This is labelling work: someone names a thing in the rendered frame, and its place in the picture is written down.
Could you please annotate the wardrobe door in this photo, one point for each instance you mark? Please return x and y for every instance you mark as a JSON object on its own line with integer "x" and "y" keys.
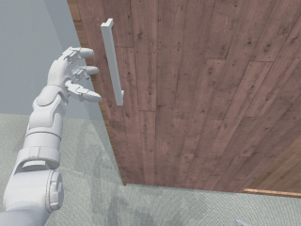
{"x": 212, "y": 88}
{"x": 284, "y": 174}

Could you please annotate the handle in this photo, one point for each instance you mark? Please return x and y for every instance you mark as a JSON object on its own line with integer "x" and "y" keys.
{"x": 112, "y": 59}

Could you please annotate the left robot upper arm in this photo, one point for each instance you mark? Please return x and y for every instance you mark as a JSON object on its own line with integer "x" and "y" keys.
{"x": 31, "y": 198}

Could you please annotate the robot left forearm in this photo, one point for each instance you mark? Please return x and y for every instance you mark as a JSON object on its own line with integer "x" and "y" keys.
{"x": 43, "y": 134}

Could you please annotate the robot left hand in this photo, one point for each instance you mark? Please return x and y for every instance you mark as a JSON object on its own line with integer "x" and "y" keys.
{"x": 61, "y": 74}

